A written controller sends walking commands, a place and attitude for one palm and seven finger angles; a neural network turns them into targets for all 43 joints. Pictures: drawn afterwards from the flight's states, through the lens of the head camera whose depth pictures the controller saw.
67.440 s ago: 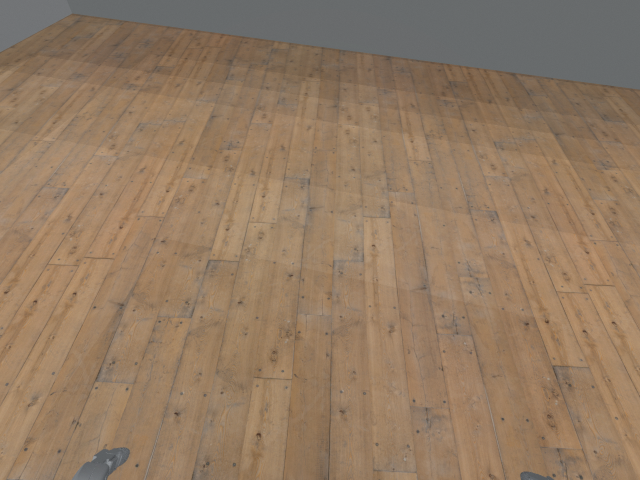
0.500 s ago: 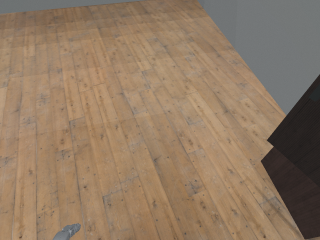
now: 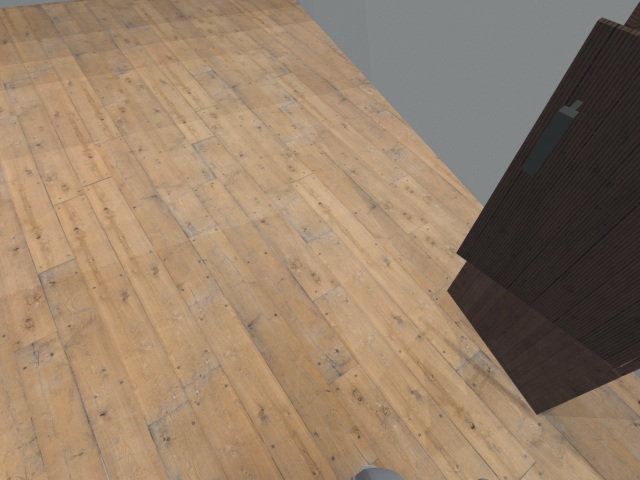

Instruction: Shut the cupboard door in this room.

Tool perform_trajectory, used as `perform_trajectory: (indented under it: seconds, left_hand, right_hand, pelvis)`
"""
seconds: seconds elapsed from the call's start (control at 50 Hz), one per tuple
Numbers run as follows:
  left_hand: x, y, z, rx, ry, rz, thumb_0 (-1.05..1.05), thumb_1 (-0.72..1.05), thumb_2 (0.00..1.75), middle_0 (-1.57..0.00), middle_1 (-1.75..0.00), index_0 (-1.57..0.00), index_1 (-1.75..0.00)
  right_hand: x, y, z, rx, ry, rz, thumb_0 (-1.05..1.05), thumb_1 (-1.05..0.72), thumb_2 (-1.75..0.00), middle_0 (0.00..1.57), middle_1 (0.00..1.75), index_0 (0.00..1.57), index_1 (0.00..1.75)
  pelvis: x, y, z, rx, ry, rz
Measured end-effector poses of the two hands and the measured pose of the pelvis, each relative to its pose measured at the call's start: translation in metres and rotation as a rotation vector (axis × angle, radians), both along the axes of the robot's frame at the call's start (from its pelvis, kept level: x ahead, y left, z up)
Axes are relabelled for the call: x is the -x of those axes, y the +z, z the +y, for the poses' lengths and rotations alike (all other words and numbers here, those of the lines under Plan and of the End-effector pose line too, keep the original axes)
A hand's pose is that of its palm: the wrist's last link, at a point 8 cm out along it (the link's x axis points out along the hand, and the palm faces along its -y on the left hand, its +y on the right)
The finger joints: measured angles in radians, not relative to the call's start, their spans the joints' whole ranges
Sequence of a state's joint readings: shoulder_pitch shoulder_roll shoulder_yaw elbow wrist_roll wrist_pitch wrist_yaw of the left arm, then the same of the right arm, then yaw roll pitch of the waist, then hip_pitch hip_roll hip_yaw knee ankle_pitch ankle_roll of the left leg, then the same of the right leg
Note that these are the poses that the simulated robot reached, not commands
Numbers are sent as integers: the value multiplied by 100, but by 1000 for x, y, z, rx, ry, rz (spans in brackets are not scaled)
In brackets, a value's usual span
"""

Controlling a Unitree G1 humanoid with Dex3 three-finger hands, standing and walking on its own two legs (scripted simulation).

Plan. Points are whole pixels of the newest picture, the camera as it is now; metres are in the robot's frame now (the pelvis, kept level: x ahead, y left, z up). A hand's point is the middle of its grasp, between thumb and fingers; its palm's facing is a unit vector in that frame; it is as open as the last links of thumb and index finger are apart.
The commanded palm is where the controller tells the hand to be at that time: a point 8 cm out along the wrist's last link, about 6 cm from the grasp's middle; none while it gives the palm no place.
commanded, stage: turn to face it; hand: left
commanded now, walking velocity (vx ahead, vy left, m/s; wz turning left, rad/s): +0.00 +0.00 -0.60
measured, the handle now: (553, 137) +0.65 -0.35 +0.07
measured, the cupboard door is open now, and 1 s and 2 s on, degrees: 20 20 20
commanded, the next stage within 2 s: take the last steps up to it in 1.04 s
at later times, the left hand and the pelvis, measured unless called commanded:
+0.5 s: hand (225, 470) +0.15 +0.13 -0.14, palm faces -0.27 -0.92 -0.29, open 7.4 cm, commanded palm none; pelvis +0.01 -0.04 +0.01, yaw -17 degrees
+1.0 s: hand (246, 409) +0.23 +0.12 -0.15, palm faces -0.50 -0.83 -0.25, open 7.4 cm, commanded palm none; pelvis +0.04 -0.02 +0.01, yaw -33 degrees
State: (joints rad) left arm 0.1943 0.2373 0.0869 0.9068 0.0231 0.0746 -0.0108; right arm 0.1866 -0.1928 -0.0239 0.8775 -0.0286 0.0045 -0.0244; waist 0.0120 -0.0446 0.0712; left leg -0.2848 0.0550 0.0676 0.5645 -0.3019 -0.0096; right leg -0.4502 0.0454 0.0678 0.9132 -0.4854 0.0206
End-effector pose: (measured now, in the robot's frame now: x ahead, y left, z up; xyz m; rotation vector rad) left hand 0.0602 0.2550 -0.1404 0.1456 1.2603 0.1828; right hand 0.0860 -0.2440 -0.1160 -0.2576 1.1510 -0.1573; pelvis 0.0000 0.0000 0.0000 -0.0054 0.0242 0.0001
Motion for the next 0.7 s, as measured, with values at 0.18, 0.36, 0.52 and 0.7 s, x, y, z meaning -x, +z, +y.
perform_trajectory:
  seconds: [0.18,0.36,0.52,0.7]
  left_hand:
    - [-46,18,-5,-31,-129,-23,1,91,90,-20,-30,-19,-29]
    - [-88,31,-54,-102,-290,-98,1,91,90,-20,-30,-20,-29]
    - [-93,34,-78,-73,-360,-54,1,91,90,-20,-30,-20,-30]
    - [-111,13,-72,-21,-415,-12,1,91,90,-21,-30,-20,-30]
  right_hand:
    - [43,-5,-10,-31,-127,48,0,-91,-89,20,30,21,30]
    - [88,-39,-56,-72,-299,109,0,-91,-89,20,30,20,30]
    - [85,-12,-71,-56,-362,50,0,-91,-90,20,30,20,30]
    - [69,1,-57,-10,-424,-13,0,-91,-90,20,30,20,30]
  pelvis:
    - [-2,6,-7,15,-120,-13]
    - [-3,-6,-34,-13,-231,-21]
    - [-7,10,-43,-38,-312,-5]
    - [-25,5,-26,-19,-405,6]
